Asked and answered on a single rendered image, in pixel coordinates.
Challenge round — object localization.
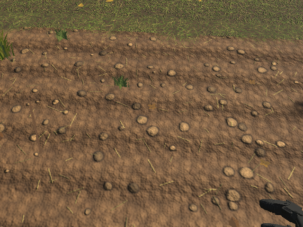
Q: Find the right robot hand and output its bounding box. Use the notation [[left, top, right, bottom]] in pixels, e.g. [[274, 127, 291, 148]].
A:
[[259, 199, 303, 227]]

